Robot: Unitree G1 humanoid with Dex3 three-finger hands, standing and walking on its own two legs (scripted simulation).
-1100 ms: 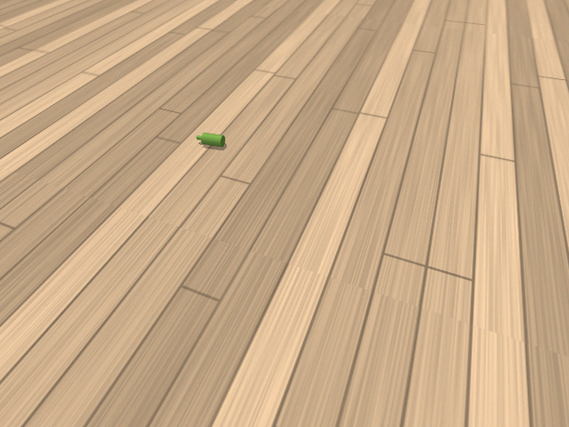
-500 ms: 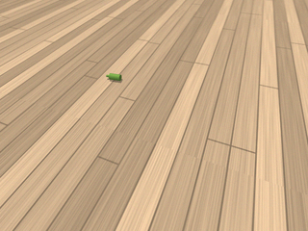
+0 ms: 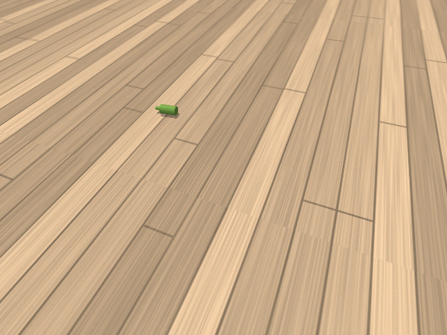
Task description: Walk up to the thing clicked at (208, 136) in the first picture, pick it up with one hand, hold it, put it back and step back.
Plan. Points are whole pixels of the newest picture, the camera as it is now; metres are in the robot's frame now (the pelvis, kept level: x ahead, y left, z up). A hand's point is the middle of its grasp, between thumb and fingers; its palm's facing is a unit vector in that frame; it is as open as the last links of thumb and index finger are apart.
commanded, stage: stand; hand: left
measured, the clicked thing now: (166, 109) +1.76 +0.48 -0.75
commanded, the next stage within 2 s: walk up in 0.02 s
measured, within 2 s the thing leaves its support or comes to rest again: neither
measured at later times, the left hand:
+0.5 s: hand (40, 327) +0.19 +0.42 -0.17, palm faces -0.12 -0.91 -0.40, open 7.4 cm
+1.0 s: hand (108, 182) +0.55 +0.36 -0.14, palm faces -0.15 -0.90 -0.40, open 7.4 cm
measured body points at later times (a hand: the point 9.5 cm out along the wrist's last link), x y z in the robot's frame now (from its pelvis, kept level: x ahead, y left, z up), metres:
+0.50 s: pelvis +0.12 +0.12 -0.02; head +0.13 +0.14 +0.43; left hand +0.20 +0.46 -0.14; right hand +0.16 -0.22 -0.11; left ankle +0.16 +0.22 -0.75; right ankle +0.05 -0.03 -0.67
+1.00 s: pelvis +0.38 +0.12 -0.02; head +0.40 +0.10 +0.43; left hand +0.56 +0.41 -0.11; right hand +0.36 -0.19 -0.16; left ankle +0.28 +0.26 -0.66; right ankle +0.40 +0.01 -0.75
